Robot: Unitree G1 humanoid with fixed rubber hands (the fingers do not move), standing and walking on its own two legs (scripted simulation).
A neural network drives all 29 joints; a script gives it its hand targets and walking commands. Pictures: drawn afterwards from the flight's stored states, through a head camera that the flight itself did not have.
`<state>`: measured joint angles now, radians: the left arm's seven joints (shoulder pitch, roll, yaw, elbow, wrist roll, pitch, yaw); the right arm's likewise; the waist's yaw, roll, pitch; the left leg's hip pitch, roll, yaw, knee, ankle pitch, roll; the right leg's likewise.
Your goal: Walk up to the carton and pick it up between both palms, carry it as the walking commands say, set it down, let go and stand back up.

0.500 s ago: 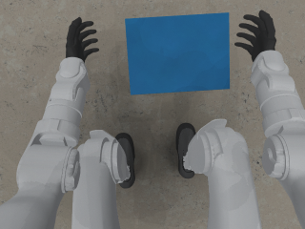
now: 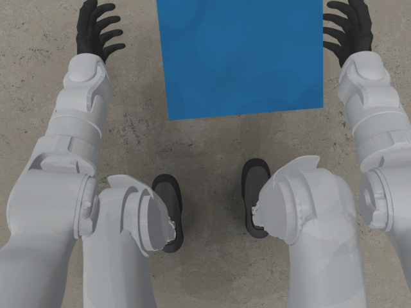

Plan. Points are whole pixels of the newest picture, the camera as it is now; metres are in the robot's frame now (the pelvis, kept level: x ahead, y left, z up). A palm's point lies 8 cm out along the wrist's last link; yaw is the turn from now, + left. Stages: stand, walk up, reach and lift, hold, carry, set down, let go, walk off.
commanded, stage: reach and lift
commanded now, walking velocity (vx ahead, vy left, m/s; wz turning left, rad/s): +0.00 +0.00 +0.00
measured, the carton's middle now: (233, 69) +0.48 -0.08 -0.25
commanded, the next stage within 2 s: none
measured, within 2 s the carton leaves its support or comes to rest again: leaves its support in 1.26 s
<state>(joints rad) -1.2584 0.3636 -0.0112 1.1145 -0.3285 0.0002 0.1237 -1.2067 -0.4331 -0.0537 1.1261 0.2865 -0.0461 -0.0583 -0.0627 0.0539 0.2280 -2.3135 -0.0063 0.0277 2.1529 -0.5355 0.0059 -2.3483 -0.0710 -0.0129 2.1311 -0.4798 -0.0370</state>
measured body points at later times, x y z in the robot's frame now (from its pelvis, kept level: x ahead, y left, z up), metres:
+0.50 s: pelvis +0.00 +0.01 +0.01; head +0.36 -0.03 +0.27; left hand +0.53 +0.12 -0.18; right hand +0.49 -0.25 -0.19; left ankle +0.12 +0.11 -0.34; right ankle +0.13 -0.12 -0.34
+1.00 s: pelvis +0.00 +0.00 +0.01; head +0.35 -0.05 +0.28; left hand +0.53 +0.08 -0.18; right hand +0.49 -0.24 -0.18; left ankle +0.12 +0.11 -0.34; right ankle +0.13 -0.12 -0.34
